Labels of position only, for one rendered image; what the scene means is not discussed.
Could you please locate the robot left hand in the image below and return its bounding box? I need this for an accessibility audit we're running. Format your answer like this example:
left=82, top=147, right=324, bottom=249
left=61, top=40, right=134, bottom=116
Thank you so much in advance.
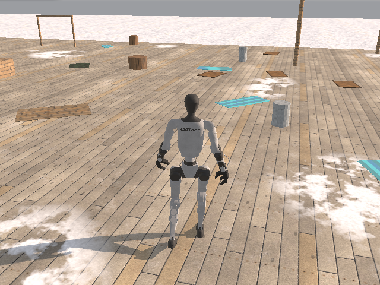
left=156, top=159, right=170, bottom=170

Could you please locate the right robot shin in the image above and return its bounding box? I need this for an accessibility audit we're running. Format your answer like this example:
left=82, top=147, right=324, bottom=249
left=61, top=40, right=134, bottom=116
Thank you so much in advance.
left=197, top=192, right=207, bottom=230

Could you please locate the right robot upper arm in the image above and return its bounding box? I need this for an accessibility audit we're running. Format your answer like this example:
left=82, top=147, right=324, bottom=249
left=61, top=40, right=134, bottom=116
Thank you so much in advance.
left=204, top=120, right=220, bottom=154

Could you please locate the right robot thigh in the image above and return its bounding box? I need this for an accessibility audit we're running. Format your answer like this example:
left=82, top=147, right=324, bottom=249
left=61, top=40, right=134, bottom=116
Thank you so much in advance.
left=197, top=165, right=210, bottom=202

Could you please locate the left robot forearm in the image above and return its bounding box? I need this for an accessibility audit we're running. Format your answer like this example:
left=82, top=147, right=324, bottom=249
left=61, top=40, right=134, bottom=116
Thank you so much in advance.
left=157, top=142, right=167, bottom=162

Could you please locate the left robot upper arm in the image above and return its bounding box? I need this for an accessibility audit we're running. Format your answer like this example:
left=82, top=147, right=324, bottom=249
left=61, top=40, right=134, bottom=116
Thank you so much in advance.
left=161, top=119, right=179, bottom=151

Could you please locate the robot right hand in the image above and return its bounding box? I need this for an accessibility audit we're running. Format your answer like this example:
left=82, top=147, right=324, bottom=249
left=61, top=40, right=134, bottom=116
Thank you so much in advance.
left=215, top=170, right=229, bottom=185

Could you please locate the right robot forearm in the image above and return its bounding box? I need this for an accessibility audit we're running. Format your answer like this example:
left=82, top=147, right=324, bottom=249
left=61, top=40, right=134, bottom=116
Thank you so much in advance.
left=214, top=144, right=227, bottom=172

